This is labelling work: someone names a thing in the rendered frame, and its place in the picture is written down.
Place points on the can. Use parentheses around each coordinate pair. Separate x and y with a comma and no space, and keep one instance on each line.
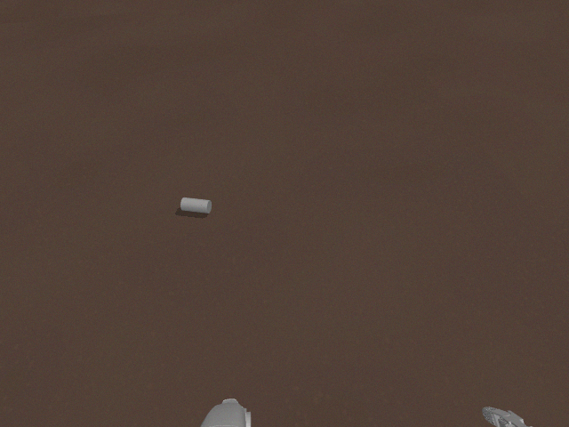
(196,205)

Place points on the right robot hand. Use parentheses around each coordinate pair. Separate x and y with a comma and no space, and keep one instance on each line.
(501,418)

